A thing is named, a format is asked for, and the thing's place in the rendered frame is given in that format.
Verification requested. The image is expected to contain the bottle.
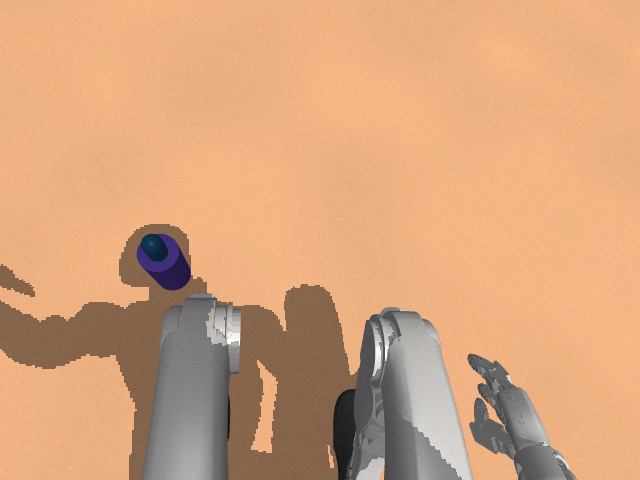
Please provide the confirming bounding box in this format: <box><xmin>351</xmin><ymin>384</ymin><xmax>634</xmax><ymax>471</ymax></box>
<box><xmin>137</xmin><ymin>234</ymin><xmax>191</xmax><ymax>290</ymax></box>

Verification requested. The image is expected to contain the right robot hand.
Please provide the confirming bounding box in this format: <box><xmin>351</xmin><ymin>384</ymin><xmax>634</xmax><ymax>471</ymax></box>
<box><xmin>467</xmin><ymin>354</ymin><xmax>552</xmax><ymax>460</ymax></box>

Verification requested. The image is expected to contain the right robot foot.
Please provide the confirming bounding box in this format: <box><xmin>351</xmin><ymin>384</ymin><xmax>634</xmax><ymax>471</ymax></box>
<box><xmin>333</xmin><ymin>389</ymin><xmax>356</xmax><ymax>480</ymax></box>

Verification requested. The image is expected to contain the right robot arm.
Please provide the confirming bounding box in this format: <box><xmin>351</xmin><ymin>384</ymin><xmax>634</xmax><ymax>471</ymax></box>
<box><xmin>514</xmin><ymin>445</ymin><xmax>577</xmax><ymax>480</ymax></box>

